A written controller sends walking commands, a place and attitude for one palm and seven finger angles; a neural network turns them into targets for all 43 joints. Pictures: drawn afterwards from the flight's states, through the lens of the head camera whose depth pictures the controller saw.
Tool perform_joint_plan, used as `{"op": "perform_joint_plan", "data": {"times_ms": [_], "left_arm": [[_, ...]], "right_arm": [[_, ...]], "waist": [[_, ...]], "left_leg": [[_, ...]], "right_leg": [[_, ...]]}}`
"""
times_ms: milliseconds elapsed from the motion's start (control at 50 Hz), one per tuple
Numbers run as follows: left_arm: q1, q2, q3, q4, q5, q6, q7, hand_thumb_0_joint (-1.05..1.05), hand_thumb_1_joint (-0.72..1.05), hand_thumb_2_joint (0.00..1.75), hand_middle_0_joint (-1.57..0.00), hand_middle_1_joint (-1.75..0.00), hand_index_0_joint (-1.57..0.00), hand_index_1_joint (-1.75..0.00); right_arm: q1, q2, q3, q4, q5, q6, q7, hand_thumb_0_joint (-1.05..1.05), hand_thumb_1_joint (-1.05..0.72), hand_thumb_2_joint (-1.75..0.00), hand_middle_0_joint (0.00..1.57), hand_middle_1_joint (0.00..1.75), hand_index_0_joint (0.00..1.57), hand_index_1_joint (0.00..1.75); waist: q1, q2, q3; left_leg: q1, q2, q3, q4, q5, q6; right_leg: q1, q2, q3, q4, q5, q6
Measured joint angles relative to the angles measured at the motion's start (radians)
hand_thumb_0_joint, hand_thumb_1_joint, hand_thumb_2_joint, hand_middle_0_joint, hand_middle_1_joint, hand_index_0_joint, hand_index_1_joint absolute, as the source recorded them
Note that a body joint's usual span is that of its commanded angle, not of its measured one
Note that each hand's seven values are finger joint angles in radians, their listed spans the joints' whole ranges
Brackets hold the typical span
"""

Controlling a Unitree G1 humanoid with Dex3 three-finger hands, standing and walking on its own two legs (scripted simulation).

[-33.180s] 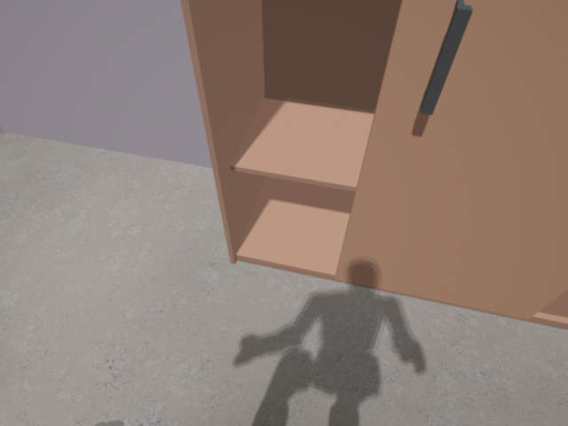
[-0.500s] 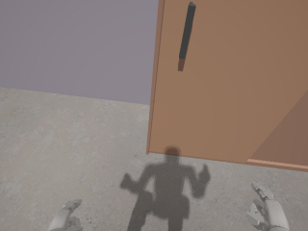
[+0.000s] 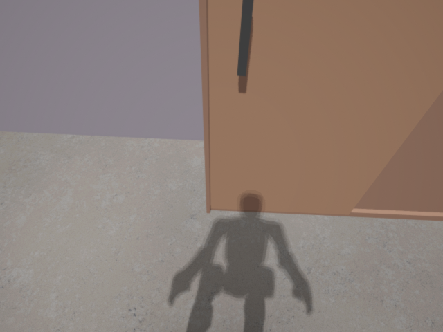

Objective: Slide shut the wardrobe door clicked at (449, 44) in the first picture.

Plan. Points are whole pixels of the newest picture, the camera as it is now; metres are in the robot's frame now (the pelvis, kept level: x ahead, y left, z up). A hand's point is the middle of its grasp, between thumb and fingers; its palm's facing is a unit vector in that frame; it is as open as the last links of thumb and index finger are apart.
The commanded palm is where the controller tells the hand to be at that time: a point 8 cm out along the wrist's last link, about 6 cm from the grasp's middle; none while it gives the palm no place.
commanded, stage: let the arm hang, fingers relaxed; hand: right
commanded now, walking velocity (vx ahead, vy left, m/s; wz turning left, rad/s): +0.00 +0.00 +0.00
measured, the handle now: (244, 35) +0.76 -0.01 +0.18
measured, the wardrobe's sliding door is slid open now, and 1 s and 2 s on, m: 0.00 0.00 0.00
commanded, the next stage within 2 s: look to check the result in 0.44 s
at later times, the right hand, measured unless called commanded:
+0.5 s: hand out of the picture +0.12 -0.23 -0.15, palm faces -0.06 +0.95 -0.32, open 7.4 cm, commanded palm none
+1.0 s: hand out of the picture +0.14 -0.22 -0.15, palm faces -0.06 +0.94 -0.33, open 7.4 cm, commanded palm none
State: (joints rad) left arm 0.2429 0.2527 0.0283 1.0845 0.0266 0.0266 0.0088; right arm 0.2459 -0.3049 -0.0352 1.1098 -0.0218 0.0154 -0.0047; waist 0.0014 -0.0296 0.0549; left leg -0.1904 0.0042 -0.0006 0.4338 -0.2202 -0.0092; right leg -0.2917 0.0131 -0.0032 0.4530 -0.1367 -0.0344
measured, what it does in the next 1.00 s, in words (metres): shifts its weight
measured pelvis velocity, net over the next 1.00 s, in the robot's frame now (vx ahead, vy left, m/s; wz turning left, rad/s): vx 0.06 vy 0.02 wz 0.03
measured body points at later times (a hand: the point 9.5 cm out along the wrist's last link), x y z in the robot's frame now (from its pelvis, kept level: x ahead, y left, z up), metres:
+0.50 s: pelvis +0.03 +0.00 +0.01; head +0.05 +0.00 +0.46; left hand +0.11 +0.31 -0.12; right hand +0.12 -0.28 -0.13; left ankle +0.01 +0.14 -0.74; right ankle +0.07 -0.09 -0.74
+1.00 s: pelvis +0.06 +0.02 +0.01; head +0.07 +0.02 +0.46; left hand +0.12 +0.31 -0.13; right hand +0.14 -0.27 -0.13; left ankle +0.01 +0.14 -0.74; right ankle +0.07 -0.09 -0.74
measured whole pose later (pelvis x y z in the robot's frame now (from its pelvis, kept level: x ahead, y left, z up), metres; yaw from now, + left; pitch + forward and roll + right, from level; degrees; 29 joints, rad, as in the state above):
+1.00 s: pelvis +0.06 +0.02 +0.01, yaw +2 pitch -1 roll +0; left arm 0.09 0.31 0.01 1.14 0.02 0.00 0.01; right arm 0.11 -0.32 -0.01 1.13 -0.01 -0.02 -0.01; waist 0.01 0.00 0.05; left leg -0.06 0.00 -0.03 0.32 -0.24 0.00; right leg -0.15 0.00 -0.03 0.34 -0.17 -0.01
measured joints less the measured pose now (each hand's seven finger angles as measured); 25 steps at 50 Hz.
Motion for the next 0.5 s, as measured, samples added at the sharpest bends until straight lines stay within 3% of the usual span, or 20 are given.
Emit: {"op": "perform_joint_plan", "data": {"times_ms": [160,500], "left_arm": [[-0.077,0.038,0.004,0.019,-0.002,-0.016,-0.005,0.0,0.91,0.9,-0.21,-0.3,-0.2,-0.3],[-0.159,0.087,-0.009,0.036,-0.006,-0.03,-0.01,0.0,0.91,0.9,-0.21,-0.3,-0.2,-0.3]], "right_arm": [[-0.073,-0.024,0.004,0.017,0.0,-0.018,0.0,0.0,-0.91,-0.9,0.2,0.3,0.2,0.3],[-0.153,-0.017,0.028,0.015,0.003,-0.034,0.008,0.0,-0.9,-0.9,0.2,0.3,0.2,0.3]], "waist": [[0.002,-0.004,-0.02],[0.015,0.028,-0.008]], "left_leg": [[0.029,0.011,-0.011,-0.024,0.003,-0.011],[0.075,0.006,-0.021,-0.081,0.002,-0.009]], "right_leg": [[0.039,0.01,-0.012,-0.04,0.007,-0.005],[0.088,0.004,-0.02,-0.091,-0.003,0.007]]}}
